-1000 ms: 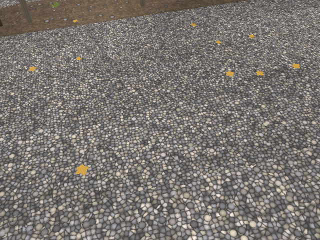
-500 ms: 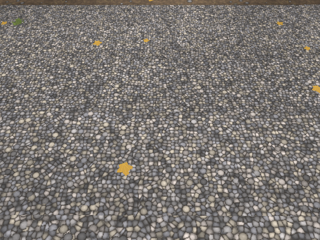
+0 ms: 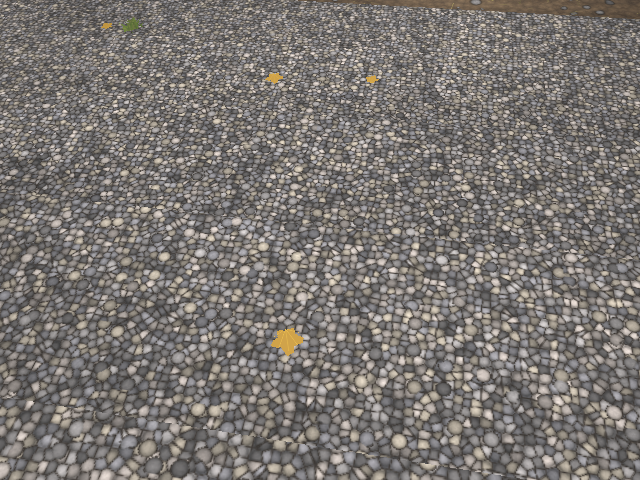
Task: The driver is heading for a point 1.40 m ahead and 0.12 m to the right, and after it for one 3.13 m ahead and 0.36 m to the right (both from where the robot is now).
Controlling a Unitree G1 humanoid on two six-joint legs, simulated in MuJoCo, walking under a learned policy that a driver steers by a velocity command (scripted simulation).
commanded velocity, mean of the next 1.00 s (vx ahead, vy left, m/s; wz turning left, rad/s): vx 0.00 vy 0.00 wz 0.03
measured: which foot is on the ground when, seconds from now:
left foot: up 0.00-0.04, down 0.06-1.00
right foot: down 0.00-1.00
